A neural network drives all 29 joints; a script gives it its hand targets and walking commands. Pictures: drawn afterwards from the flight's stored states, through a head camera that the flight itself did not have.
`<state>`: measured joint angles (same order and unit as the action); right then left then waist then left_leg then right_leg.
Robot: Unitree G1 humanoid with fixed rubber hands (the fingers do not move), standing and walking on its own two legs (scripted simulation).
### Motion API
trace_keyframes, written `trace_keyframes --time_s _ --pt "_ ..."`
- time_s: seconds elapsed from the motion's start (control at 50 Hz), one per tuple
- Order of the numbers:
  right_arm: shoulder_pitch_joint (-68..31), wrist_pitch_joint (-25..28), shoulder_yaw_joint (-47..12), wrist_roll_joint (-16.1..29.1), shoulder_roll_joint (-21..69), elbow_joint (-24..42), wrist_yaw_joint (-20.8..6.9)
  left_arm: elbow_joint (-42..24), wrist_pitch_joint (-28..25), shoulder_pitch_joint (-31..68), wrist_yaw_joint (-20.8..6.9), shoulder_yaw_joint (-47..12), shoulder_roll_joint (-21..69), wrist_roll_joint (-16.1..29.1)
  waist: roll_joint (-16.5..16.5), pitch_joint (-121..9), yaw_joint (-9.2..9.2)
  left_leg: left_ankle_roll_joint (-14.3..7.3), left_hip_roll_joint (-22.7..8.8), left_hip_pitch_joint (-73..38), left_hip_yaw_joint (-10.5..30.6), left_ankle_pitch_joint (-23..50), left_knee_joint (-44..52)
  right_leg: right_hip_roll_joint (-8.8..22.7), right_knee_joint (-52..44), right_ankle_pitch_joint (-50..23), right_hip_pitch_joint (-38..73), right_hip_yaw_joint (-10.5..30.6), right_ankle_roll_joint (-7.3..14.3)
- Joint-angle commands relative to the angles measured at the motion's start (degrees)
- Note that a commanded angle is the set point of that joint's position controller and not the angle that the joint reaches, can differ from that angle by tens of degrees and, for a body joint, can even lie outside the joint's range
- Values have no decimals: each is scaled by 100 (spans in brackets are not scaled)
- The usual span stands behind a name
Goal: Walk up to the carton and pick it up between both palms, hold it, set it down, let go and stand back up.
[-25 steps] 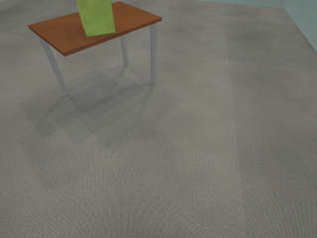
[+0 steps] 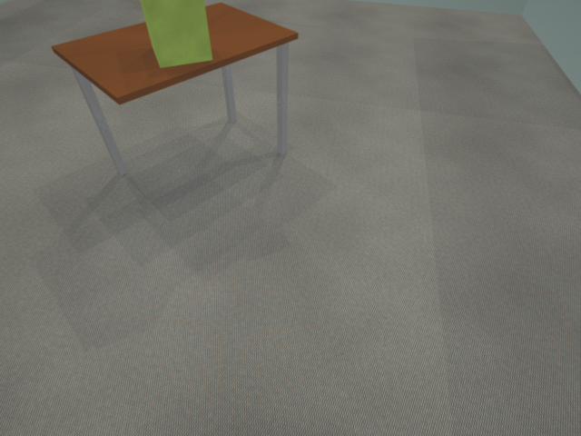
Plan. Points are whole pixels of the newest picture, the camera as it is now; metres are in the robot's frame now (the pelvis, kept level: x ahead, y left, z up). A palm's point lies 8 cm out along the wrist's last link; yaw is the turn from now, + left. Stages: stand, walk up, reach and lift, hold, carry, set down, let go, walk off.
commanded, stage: walk up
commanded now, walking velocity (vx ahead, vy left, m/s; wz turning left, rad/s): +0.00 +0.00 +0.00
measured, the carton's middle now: (174, 19) +1.49 +0.42 +0.01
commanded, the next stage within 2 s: none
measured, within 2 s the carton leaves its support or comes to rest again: neither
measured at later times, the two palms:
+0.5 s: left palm out of the picture +0.11 +0.37 -0.14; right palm (458, 406) +0.20 -0.26 -0.13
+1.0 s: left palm (123, 398) +0.22 +0.26 -0.12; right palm (391, 222) +0.59 -0.24 -0.13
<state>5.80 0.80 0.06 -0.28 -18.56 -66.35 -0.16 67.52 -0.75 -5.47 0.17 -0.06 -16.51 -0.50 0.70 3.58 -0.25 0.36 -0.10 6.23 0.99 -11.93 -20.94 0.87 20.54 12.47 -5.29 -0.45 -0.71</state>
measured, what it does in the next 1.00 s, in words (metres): walks ahead, turning left: left foot, then right foot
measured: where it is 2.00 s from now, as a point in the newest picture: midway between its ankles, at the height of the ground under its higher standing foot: (271, 290)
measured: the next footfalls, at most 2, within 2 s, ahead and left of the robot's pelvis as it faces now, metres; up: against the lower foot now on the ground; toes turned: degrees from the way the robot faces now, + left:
left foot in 0.30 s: +0.11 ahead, +0.17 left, +0.00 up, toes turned +16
right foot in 0.66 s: +0.42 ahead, -0.06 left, +0.00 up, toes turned +16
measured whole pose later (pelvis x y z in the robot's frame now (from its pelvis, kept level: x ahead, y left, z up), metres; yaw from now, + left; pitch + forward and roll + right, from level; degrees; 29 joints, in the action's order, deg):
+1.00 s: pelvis +0.36 -0.01 -0.02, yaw +30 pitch -3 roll -1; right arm 13.3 2.6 3.3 0.2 -24.9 -54.0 -2.4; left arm 53.7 -4.1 -18.7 -3.1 4.9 -18.1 -1.4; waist 3.3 4.6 -3.5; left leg -1.1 -1.5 31.1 1.3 -13.7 -59.7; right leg 0.5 30.2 18.7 -8.8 -14.0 4.0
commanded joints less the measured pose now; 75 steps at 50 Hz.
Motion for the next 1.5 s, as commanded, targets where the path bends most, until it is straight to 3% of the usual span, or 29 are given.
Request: trace_keyframes --time_s 0.0,0.02,0.04,0.08,0.1,0.12,0.18,0.22,0.26,0.28,0.3,0.32,0.34,0.42,0.58,0.66,0.68,0.7,0.72,0.78,0.86,1.06,1.14,1.18,1.2,1.22,1.28,1.32,1.48 --pt "-303 141 253 0 -1339 397 82 -410 -106 305 95 236 -1466 12 -76 -504 -26 -197 -663 18 546 1384 353 630 -374 -1123 72 528 194" --pt "-11 134 627 -79 -1759 706 -102 -912 -237 253 -92 692 -2126 -161 -71 -637 -165 -531 -518 1065 1140 -1642 -34 522 409 1578 663 128 456" --pt "-137 124 620 -137 -1792 835 -203 -937 -243 17 -176 765 -2078 -210 -41 -251 -217 -586 -479 1833 1334 -2700 17 563 518 2306 688 306 593" --pt "-889 116 585 -157 -1554 1285 -286 -972 -296 -670 -222 857 -2111 -199 -555 63 -690 -395 -219 3255 800 -2223 -671 1127 -328 2816 1481 925 868" --pt "-1172 131 581 -195 -1330 1560 -314 -949 -347 -831 -186 965 -2393 -211 -1520 97 -841 -306 -43 3711 116 -1409 -2361 2119 -1251 3296 1554 2031 1226" --pt "-1065 134 606 -264 -1389 1610 -314 -1145 -375 -489 -169 1012 -2394 -252 -1124 397 -691 -100 -544 3817 35 -1336 -2914 2749 -1414 2930 1119 2274 1481" --pt "-329 176 701 -191 -1667 1507 -438 -1623 -401 176 -219 991 -2358 -274 -691 454 -225 -185 -1009 2990 163 -1565 -2455 2759 -1190 2430 254 1728 1509" --pt "319 195 722 -67 -1549 1409 -519 -1762 -375 495 -277 974 -2215 -279 -869 98 160 -221 -902 1603 -20 -1226 -1786 2068 -422 2029 -297 463 1125" --pt "1977 218 799 -66 -1466 949 -455 -1926 -289 1001 -286 904 -1913 -233 -6 -447 961 -122 -137 -779 -626 -298 -877 979 1538 1690 -1462 -892 669" --pt "2829 236 933 -147 -1783 734 -329 -2037 -261 799 -324 747 -1330 -145 1816 -548 1317 -385 -339 -1927 535 -1272 -117 305 3782 1525 -2769 -1226 445" --pt "2872 261 945 -160 -2051 818 -197 -2202 -244 635 -379 658 -995 -110 2379 -277 1102 -724 -1385 -1823 3314 -3071 929 -244 4869 2292 -3961 -641 229" --pt "2209 278 906 -76 -2242 1065 -159 -2187 -226 528 -409 691 -1422 -145 1430 -219 694 -1234 -1856 -1211 4649 -4070 1608 -88 4997 1873 -3887 -75 250" --pt "1572 280 946 43 -2454 1286 -160 -2103 -214 484 -403 729 -1838 -223 956 -149 413 -1611 -2231 -685 4969 -4348 1641 149 5073 1863 -3666 292 303" --pt "1034 527 824 -14 -2104 1625 -73 -1693 -236 112 -420 769 -1943 -141 352 361 22 -1335 -1583 397 2674 -2264 853 649 3890 1180 -2885 443 273" --pt "1074 641 849 -82 -2240 1888 -44 -1922 -231 203 -579 873 -2048 -147 740 651 -50 -1373 -1437 1372 2142 -2002 559 732 2539 181 -2360 328 141" --pt "673 631 732 -81 -2025 1961 -4 -1560 -302 -1068 -547 1034 -2078 -81 316 89 -829 -769 -808 2765 1095 -841 -1382 428 1804 43 339 -33 183" --pt "818 612 625 -56 -1622 1970 12 -1324 -363 -1902 -473 1181 -2444 -111 -1054 -276 -1269 -524 -60 3322 652 -255 -3480 473 1288 1257 1168 501 157" --pt "1050 601 471 34 -1167 2028 20 -1343 -405 -2249 -392 1270 -2803 -106 -2894 -332 -1315 -235 826 4042 313 -1976 -5447 1731 -684 3806 882 3238 320" --pt "1599 553 548 -15 -1535 1894 128 -1668 -399 -1204 -416 1188 -2829 -22 -2354 19 -611 -225 413 3835 612 -1977 -5910 2227 -1657 4704 181 4642 677" --pt "1563 520 568 -6 -1790 1482 86 -2042 -438 -504 -285 1099 -2543 -41 -888 272 -118 -235 -341 3430 361 -890 -5937 2273 -1256 3456 -474 3285 671" --pt "1376 369 588 61 -1606 1402 -122 -1915 -568 -794 -242 957 -1936 -2 -908 355 -90 -183 -461 2742 455 -97 -4707 1480 -816 1215 -964 940 349" --pt "-18 265 528 42 -1436 1969 -166 -2057 -361 -1570 -189 887 -1996 -174 -621 218 -516 -206 -196 2703 -505 -46 -1827 1630 -328 -1732 386 -27 496" --pt "947 273 661 -38 -1550 1678 -64 -2190 -255 -1321 -161 827 -1955 -75 -325 -187 24 -515 192 779 -838 -47 -1322 1462 1168 -3215 -213 -452 388" --pt "2224 307 877 -178 -1981 1418 65 -2311 -223 -1374 -145 674 -1608 19 1057 -965 715 -1069 -399 -1533 487 -560 -595 769 4022 -1788 -1885 -894 78" --pt "2426 308 983 -90 -2486 1578 157 -2362 -173 -1665 -196 662 -1466 -37 1762 -1403 661 -1779 -2105 -2396 3799 -1594 105 -230 5321 1857 -3346 -808 -213" --pt "2262 312 1065 134 -2586 1655 199 -2399 -112 -1451 -171 847 -2231 -117 1049 -1632 651 -2291 -2720 -2381 5310 -2138 480 94 5871 2100 -3623 357 -168" --pt "1123 389 928 45 -2171 1930 265 -2148 -150 -1091 -234 851 -2247 -95 13 -317 269 -1828 -2235 -562 3070 -1201 487 602 5427 1610 -3522 471 -86" --pt "977 524 784 34 -2018 1817 291 -1963 -99 -1290 -320 850 -1987 -75 209 -8 -36 -1535 -1794 339 2021 -123 126 748 4738 1276 -2956 466 58" --pt "358 645 833 -76 -2386 2053 119 -1948 -29 -1056 -592 986 -2021 -67 1152 248 -220 -1259 -1354 2365 1184 -2505 147 827 2714 329 -1638 50 141"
